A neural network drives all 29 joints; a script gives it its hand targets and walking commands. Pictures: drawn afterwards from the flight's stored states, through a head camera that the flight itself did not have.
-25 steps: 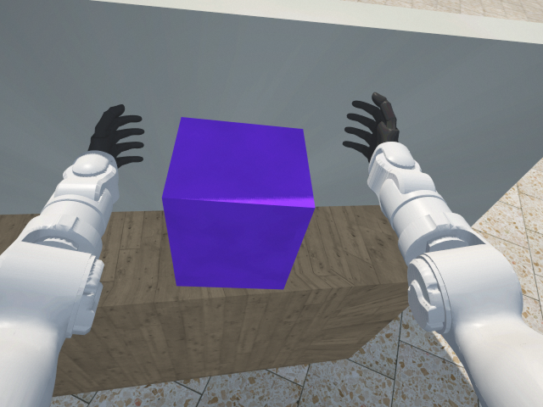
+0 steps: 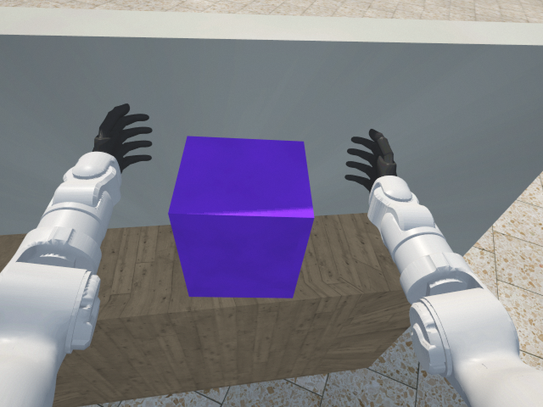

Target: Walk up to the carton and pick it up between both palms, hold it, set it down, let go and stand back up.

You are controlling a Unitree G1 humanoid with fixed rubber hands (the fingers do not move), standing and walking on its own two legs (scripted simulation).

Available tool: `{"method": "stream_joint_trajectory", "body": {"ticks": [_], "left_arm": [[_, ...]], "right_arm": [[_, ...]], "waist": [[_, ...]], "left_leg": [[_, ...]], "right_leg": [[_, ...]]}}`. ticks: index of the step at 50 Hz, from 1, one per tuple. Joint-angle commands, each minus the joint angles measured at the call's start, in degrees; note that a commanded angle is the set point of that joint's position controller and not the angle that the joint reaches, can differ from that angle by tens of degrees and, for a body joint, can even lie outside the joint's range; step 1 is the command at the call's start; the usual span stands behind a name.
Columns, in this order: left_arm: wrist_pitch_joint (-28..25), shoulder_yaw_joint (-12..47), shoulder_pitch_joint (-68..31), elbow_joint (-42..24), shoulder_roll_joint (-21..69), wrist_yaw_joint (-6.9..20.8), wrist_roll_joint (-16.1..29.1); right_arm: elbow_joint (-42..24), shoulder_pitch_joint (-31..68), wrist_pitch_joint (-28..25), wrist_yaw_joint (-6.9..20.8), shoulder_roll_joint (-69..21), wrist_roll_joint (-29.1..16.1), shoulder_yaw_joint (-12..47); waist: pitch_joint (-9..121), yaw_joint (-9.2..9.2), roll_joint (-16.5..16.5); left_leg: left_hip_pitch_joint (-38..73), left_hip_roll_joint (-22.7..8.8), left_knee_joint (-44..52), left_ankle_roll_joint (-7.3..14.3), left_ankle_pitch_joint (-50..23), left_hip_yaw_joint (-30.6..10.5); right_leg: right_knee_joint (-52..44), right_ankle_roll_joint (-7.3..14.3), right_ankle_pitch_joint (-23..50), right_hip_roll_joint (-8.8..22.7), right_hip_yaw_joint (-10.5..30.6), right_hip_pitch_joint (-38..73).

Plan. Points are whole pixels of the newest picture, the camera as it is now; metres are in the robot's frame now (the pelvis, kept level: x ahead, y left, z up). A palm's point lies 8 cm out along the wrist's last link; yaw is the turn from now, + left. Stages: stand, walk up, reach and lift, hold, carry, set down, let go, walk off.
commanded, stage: set down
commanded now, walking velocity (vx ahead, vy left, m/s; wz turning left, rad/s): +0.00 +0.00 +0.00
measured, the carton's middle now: (243, 222) +0.46 +0.04 -0.02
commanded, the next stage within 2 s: none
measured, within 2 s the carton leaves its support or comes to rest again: neither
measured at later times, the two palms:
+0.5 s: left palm (112, 231) +0.38 +0.23 +0.06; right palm (382, 242) +0.36 -0.18 +0.06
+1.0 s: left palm (109, 303) +0.30 +0.24 -0.02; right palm (378, 303) +0.29 -0.18 -0.01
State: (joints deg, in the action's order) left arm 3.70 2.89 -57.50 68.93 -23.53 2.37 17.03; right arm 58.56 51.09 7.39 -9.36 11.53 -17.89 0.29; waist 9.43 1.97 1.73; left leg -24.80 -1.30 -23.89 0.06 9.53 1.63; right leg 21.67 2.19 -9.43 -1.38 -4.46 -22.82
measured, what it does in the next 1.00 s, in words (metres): stands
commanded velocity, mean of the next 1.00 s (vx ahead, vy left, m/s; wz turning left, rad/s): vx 0.00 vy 0.00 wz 0.00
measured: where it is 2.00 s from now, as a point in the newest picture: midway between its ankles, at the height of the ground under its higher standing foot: outside the picture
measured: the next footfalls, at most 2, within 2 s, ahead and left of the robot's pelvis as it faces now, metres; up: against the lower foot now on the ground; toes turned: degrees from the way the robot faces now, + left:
none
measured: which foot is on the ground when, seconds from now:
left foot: down 0.00-1.00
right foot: down 0.00-1.00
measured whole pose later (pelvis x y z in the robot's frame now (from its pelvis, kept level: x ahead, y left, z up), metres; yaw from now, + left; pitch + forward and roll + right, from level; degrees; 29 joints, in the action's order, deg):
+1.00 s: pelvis +0.01 +0.01 +0.00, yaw +0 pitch +5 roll -1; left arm -19.7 1.9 -12.0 48.2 -15.5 1.2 11.6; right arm 46.8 11.3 -17.7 -5.7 5.4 -11.9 -0.8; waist 3.7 0.3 1.9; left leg -19.2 -0.7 -29.0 0.6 14.3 1.3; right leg 26.1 1.4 -13.6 -1.2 -3.2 -17.1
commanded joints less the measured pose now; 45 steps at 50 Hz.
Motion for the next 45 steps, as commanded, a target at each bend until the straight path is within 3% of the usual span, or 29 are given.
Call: {"method": "stream_joint_trajectory", "body": {"ticks": [1, 11, 15, 19, 28, 38, 44, 45], "left_arm": [[-2.0, -3.2, -16.6, -10.0, -8.2, 1.1, -2.9], [-5.1, -5.2, -8.4, -26.1, -5.0, -0.1, -5.1], [-5.7, -6.9, -0.7, -30.8, -4.7, 0.3, -6.4], [-7.7, -8.6, 6.8, -33.0, -3.6, 1.3, -7.4], [-12.1, -7.4, 10.1, -29.6, -2.0, 0.8, -5.9], [-21.1, -5.6, 23.9, -26.3, 0.5, 0.6, -7.1], [-24.7, -3.6, 23.3, -30.1, 0.4, -0.6, -5.5], [-25.4, -3.3, 26.9, -30.1, 0.9, -0.9, -5.7]], "right_arm": [[-11.1, 19.4, -3.6, -1.0, 7.6, 0.5, -1.6], [-19.2, 9.2, -8.5, 0.0, 6.7, 1.3, -2.9], [-22.3, 2.5, -10.1, 0.1, 6.4, 1.3, -1.9], [-25.1, -3.5, -12.3, -0.1, 3.9, 1.7, -0.8], [-26.3, -6.4, -15.3, 1.4, 2.5, 3.4, -1.3], [-19.8, -21.0, -22.5, 2.4, 0.7, 4.4, -0.1], [-21.9, -20.1, -26.5, 3.0, 0.7, 6.1, -2.8], [-21.5, -23.6, -27.1, 3.3, 0.2, 6.2, -2.3]], "waist": [[24.5, -0.49, -2.7], [24.3, -0.57, -7.4], [25.6, -0.61, -6.8], [23.0, -1.52, -4.7], [14.9, -1.94, -2.8], [11.4, -1.55, -4.1], [11.1, -0.76, -5.5], [10.4, -1.34, -5.6]], "left_leg": [[14.7, 1.6, -0.3, -1.0, -16.1, -1.2], [23.7, 1.0, -2.4, -3.0, -22.9, -1.0], [25.0, 1.3, -3.5, -2.8, -26.3, -0.9], [21.1, 1.8, -2.4, -1.7, -23.4, -1.0], [17.9, 1.1, -1.1, -0.6, -13.0, -1.2], [19.6, 0.5, -2.7, -1.7, -14.9, -2.5], [17.3, 0.3, -3.4, -2.1, -12.0, -2.4], [17.5, 0.1, -3.3, -2.1, -11.4, -2.6]], "right_leg": [[-0.8, -3.1, 15.9, 0.4, 2.8, 15.3], [-1.9, -2.0, 14.2, -0.6, 2.1, 11.1], [-1.5, -2.5, 18.2, -0.6, 2.8, 13.2], [-0.9, -3.1, 19.3, 0.0, 3.6, 16.7], [-2.0, -2.0, 5.8, 0.7, 4.1, 11.7], [-1.0, -1.2, 5.3, 0.8, 4.5, 9.8], [0.0, -0.7, 1.2, 0.9, 4.5, 7.0], [0.5, -0.6, 0.8, 1.0, 4.5, 7.0]]}}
